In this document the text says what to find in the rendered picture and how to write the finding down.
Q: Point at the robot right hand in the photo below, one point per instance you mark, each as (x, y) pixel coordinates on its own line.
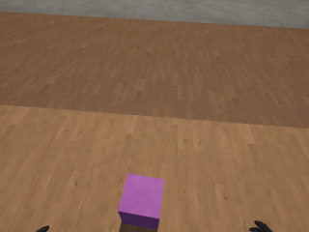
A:
(262, 227)

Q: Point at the carton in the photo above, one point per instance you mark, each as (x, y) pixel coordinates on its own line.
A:
(141, 201)

